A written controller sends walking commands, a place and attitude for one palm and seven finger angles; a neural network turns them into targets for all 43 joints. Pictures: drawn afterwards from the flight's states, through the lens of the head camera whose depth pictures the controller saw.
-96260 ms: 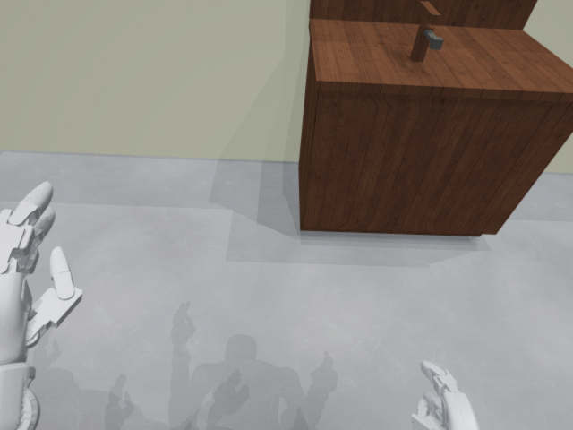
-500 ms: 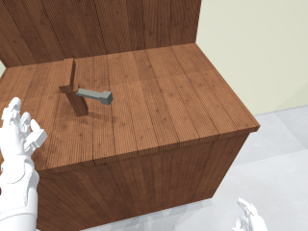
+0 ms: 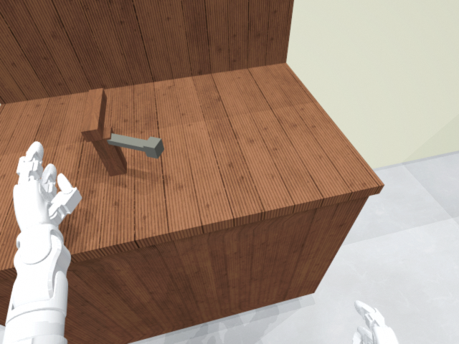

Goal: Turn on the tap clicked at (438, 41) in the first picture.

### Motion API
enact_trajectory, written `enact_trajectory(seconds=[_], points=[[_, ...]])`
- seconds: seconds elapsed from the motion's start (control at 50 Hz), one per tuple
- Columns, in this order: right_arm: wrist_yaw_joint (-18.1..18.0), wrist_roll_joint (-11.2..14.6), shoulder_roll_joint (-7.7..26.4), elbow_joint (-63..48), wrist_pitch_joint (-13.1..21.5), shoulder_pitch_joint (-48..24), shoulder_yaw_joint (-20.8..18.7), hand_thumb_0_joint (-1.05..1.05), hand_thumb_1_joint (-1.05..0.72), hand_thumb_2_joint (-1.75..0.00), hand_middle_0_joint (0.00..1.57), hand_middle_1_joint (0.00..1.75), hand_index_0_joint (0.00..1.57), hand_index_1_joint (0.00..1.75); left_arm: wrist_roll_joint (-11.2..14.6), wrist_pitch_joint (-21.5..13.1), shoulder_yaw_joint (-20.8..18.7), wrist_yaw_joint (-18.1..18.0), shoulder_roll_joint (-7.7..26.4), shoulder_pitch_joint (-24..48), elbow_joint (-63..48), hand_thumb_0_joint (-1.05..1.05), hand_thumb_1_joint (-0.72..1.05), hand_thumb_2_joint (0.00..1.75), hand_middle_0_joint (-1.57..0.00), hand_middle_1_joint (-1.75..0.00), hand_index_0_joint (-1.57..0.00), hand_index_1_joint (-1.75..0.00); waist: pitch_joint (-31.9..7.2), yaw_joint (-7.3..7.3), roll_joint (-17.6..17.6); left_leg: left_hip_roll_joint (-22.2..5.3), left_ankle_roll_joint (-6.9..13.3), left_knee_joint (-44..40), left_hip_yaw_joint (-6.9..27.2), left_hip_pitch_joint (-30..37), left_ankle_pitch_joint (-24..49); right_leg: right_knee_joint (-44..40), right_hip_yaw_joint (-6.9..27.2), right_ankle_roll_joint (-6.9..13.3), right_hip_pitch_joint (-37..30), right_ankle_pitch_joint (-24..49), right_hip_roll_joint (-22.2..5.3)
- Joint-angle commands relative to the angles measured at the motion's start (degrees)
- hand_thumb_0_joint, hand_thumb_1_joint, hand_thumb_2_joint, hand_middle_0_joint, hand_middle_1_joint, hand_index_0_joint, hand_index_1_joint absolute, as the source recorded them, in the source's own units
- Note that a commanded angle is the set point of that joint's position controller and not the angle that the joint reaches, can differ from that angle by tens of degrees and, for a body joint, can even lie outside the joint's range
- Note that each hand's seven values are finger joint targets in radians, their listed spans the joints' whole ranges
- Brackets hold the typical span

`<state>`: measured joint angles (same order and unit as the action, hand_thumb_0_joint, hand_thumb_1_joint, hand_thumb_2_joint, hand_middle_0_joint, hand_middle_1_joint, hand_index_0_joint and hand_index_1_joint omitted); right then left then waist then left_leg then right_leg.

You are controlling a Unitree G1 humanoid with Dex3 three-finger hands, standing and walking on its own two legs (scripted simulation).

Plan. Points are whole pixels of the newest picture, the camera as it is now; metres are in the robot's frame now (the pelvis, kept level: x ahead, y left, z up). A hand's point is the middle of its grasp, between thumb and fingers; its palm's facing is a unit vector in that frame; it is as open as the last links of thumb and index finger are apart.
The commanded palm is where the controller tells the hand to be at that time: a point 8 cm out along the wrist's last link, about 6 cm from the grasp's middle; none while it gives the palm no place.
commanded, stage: push the lever round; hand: left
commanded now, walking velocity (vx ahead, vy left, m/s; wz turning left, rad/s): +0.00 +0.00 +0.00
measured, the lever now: (154, 147) +0.44 +0.18 +0.12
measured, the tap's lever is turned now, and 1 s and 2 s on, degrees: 59 59 59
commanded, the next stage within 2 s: none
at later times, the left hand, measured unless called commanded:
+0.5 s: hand (95, 191) +0.32 +0.25 +0.12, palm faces +0.53 -0.85 -0.06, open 7.8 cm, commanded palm +0.28 +0.28 +0.11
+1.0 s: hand (113, 188) +0.33 +0.23 +0.12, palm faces +0.62 -0.78 -0.04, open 7.8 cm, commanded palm +0.29 +0.25 +0.11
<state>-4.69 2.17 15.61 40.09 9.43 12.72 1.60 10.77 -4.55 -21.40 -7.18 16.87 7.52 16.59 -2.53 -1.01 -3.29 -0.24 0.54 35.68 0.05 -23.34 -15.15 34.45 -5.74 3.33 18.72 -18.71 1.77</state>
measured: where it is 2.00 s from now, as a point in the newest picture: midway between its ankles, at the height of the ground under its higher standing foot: outside the picture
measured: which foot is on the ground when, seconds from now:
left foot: down 0.00-1.00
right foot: down 0.00-1.00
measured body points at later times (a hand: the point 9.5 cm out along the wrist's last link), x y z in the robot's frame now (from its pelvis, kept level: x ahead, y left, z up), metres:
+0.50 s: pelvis +0.00 +0.00 +0.00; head +0.01 -0.02 +0.45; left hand +0.29 +0.29 +0.12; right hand +0.18 -0.24 -0.09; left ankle +0.04 +0.11 -0.73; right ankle -0.01 -0.08 -0.73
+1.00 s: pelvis +0.00 -0.01 +0.00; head -0.01 -0.03 +0.45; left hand +0.30 +0.26 +0.12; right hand +0.17 -0.24 -0.10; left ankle +0.04 +0.11 -0.73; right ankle -0.01 -0.08 -0.73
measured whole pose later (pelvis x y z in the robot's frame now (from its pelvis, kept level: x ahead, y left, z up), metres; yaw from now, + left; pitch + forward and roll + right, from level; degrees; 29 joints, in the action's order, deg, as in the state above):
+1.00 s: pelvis +0.00 -0.01 +0.00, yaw +0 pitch +2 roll +0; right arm -3.4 0.5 14.3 39.5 4.0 9.7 1.1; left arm 5.5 1.7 -12.7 -26.1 7.6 9.6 11.8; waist -3.1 -0.9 -3.2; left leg -0.4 -0.1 34.9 0.5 -21.9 -14.6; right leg 34.1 -6.1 3.9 17.4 -18.6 2.0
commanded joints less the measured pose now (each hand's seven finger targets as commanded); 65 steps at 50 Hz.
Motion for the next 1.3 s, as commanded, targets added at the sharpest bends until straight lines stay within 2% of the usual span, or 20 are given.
enact_trajectory(seconds=[0.0,0.12,0.16,0.24,0.38,0.42,0.44,0.5,0.58,0.62,0.66,0.72,0.74,0.82,0.86,0.96,1.1,1.12,1.22,1.28], points=[[-0.6,0.1,7.1,-8.6,3.0,-5.5,-2.7,0.00,-0.90,-0.90,0.20,0.30,0.20,0.30,0.4,-2.7,-2.3,0.3,13.2,16.3,-12.2,0.00,0.90,0.90,-0.15,-0.15,-0.15,-0.15,-11.7,0.55,1.7,0.8,1.5,-4.2,2.5,8.0,6.6,-6.7,4.4,-2.3,-1.0,12.0,-1.2],[0.1,-0.3,6.6,-9.0,2.8,-5.5,-2.8,0.00,-0.90,-0.90,0.20,0.30,0.20,0.30,-0.9,-3.0,-2.2,-2.1,12.2,14.2,-16.5,0.00,0.90,0.90,-0.15,-0.15,-0.15,-0.15,-14.2,-0.45,-0.6,0.6,1.0,-3.9,2.6,10.2,11.1,-5.4,3.8,-2.1,-2.4,15.7,-1.1],[0.5,-0.4,6.4,-9.3,2.8,-5.7,-2.8,0.00,-0.90,-0.90,0.20,0.30,0.20,0.30,-1.1,-3.2,-0.5,-3.0,10.0,13.5,-17.0,0.00,0.90,0.90,-0.15,-0.15,-0.15,-0.15,-13.1,-0.10,0.4,0.4,1.0,-4.0,2.7,10.0,10.4,-5.5,3.6,-2.2,-1.5,14.9,-1.0],[0.3,-0.4,6.4,-9.3,2.0,-6.3,-2.7,0.00,-0.90,-0.90,0.20,0.30,0.20,0.30,-1.3,-2.4,-1.3,-4.1,10.6,13.2,-15.7,0.00,0.90,0.90,-0.15,-0.15,-0.15,-0.15,-11.3,-0.06,2.6,0.7,1.3,-4.1,2.1,8.2,8.9,-6.1,4.1,-2.5,-1.9,14.3,-1.2],[0.6,-0.9,5.8,-9.5,1.7,-7.1,-2.7,0.00,-0.90,-0.90,0.20,0.30,0.20,0.30,-2.4,-2.1,2.1,-6.5,6.8,15.0,-19.9,0.00,0.90,0.90,-0.15,-0.15,-0.15,-0.15,-13.7,0.06,-1.8,0.5,0.8,-3.5,2.2,11.1,11.3,-5.5,3.9,-1.9,-1.7,15.4,-1.1],[0.8,-0.9,5.8,-9.6,1.6,-7.3,-2.7,0.00,-0.90,-0.90,0.20,0.30,0.20,0.30,-2.9,-1.9,3.2,-7.5,5.4,13.5,-19.7,0.00,0.90,0.90,-0.15,-0.15,-0.15,-0.15,-13.4,0.00,-0.6,0.5,0.8,-3.6,2.6,11.0,11.2,-5.4,3.6,-2.0,-1.5,14.9,-1.1],[0.7,-0.9,5.9,-9.3,1.4,-7.2,-2.6,0.00,-0.90,-0.90,0.20,0.30,0.20,0.30,-2.8,-1.5,4.3,-7.9,4.4,14.6,-18.2,0.00,0.90,0.90,-0.15,-0.15,-0.15,-0.15,-12.4,0.81,1.6,0.4,1.0,-3.5,2.7,10.3,10.0,-5.7,3.6,-2.2,-0.6,14.3,-1.1],[0.4,-0.7,6.1,-9.3,0.8,-8.0,-2.5,0.00,-0.90,-0.90,0.20,0.30,0.20,0.30,-2.6,-0.2,4.1,-9.1,4.5,16.6,-16.9,0.00,0.90,0.90,-0.15,-0.15,-0.15,-0.15,-10.5,0.80,4.2,0.6,1.0,-4.1,2.6,8.6,7.0,-6.8,3.9,-2.4,-0.6,11.7,-1.4],[0.5,-1.2,5.6,-9.6,0.2,-8.4,-2.5,0.00,-0.90,-0.90,0.20,0.30,0.20,0.30,-3.9,0.6,5.1,-11.5,3.5,18.0,-19.1,0.00,0.90,0.90,-0.15,-0.15,-0.15,-0.15,-13.5,0.22,1.9,0.8,1.0,-3.9,2.4,10.2,9.0,-6.3,4.1,-2.3,-1.8,13.4,-1.6],[0.7,-1.4,5.5,-9.6,-0.2,-8.5,-2.8,0.00,-0.90,-0.90,0.20,0.30,0.20,0.30,-4.7,0.5,3.2,-13.1,5.3,16.9,-20.3,0.00,0.90,0.90,-0.15,-0.15,-0.15,-0.15,-14.9,-0.53,0.5,0.8,0.8,-3.6,2.2,10.3,10.7,-5.8,4.2,-2.1,-2.9,15.0,-1.6],[1.0,-1.6,5.2,-9.5,-0.7,-8.4,-2.7,0.00,-0.90,-0.90,0.20,0.30,0.20,0.30,-5.1,0.5,4.6,-14.4,3.5,17.7,-19.7,0.00,0.90,0.90,-0.15,-0.15,-0.15,-0.15,-14.4,0.18,1.6,0.7,0.9,-3.1,2.1,10.2,11.1,-5.7,4.0,-2.3,-2.5,15.7,-1.6],[1.2,-1.7,5.3,-9.8,-1.5,-9.0,-2.8,0.00,-0.90,-0.90,0.20,0.30,0.20,0.30,-5.3,1.1,2.7,-15.7,4.4,14.3,-18.7,0.00,0.90,0.90,-0.15,-0.15,-0.15,-0.15,-13.7,-0.71,2.2,0.7,0.9,-3.3,2.0,8.8,10.7,-5.9,4.1,-2.2,-3.6,15.6,-1.7],[1.2,-1.6,5.1,-9.9,-1.7,-9.3,-2.6,0.00,-0.90,-0.90,0.20,0.30,0.20,0.30,-5.4,1.3,6.4,-15.7,1.1,16.6,-18.9,0.00,0.90,0.90,-0.15,-0.15,-0.15,-0.15,-12.8,0.36,3.6,0.8,1.0,-3.3,2.0,8.8,10.1,-6.1,4.1,-2.5,-2.7,15.4,-1.8],[0.8,-1.5,5.3,-9.7,-2.3,-10.0,-2.5,0.00,-0.90,-0.90,0.20,0.30,0.20,0.30,-5.7,2.8,6.1,-17.0,1.6,18.4,-17.6,0.00,0.90,0.90,-0.15,-0.15,-0.15,-0.15,-10.2,0.39,2.8,0.7,1.1,-4.0,2.1,8.3,7.7,-7.6,4.5,-2.3,-1.6,12.1,-1.9],[0.7,-1.6,5.2,-9.6,-2.4,-10.1,-2.6,0.00,-0.90,-0.90,0.20,0.30,0.20,0.30,-5.8,2.8,6.5,-17.9,1.4,20.4,-18.2,0.00,0.90,0.90,-0.15,-0.15,-0.15,-0.15,-10.9,0.73,3.9,0.7,1.2,-3.8,2.0,8.5,7.2,-7.9,4.8,-2.5,-1.7,11.7,-1.9],[0.9,-2.0,4.8,-9.3,-2.7,-10.5,-2.8,0.00,-0.90,-0.90,0.20,0.30,0.20,0.30,-7.0,2.0,7.5,-20.3,0.0,21.3,-18.8,0.00,0.90,0.90,-0.15,-0.15,-0.15,-0.15,-13.1,0.50,2.0,0.9,1.1,-3.3,1.8,9.0,7.8,-7.3,5.0,-2.5,-2.2,12.2,-2.1],[0.7,-2.0,4.6,-8.6,-3.5,-11.1,-2.7,0.00,-0.90,-0.90,0.20,0.30,0.20,0.30,-7.4,3.1,7.9,-22.8,-0.6,25.6,-15.6,0.00,0.90,0.90,-0.15,-0.15,-0.15,-0.15,-12.0,1.38,4.1,1.0,1.2,-3.2,1.7,7.7,5.5,-8.6,5.6,-2.7,-1.6,9.9,-2.5],[0.7,-2.1,4.6,-8.4,-3.6,-10.9,-2.9,0.00,-0.90,-0.90,0.20,0.30,0.20,0.30,-7.7,3.3,7.4,-23.2,-0.6,24.9,-15.3,0.00,0.90,0.90,-0.15,-0.15,-0.15,-0.15,-12.4,0.69,3.1,1.0,1.0,-3.7,2.0,7.7,5.5,-8.3,5.3,-2.5,-2.0,9.3,-2.3],[1.0,-2.5,4.5,-8.2,-4.0,-10.7,-3.1,0.00,-0.90,-0.90,0.20,0.30,0.20,0.30,-8.8,4.0,7.9,-25.7,-2.2,24.9,-14.2,0.00,0.90,0.90,-0.15,-0.15,-0.15,-0.15,-13.3,0.52,2.9,0.8,0.9,-3.5,2.1,8.1,7.0,-7.8,4.8,-2.3,-2.1,10.7,-2.1],[1.4,-2.6,4.3,-8.1,-4.2,-10.8,-3.1,0.00,-0.90,-0.90,0.20,0.30,0.20,0.30,-9.1,4.2,10.6,-27.0,-5.0,28.1,-13.9,0.00,0.90,0.90,-0.15,-0.15,-0.15,-0.15,-12.9,1.47,4.3,0.7,1.0,-3.1,2.1,8.3,7.3,-7.7,4.6,-2.5,-1.4,11.2,-2.3]])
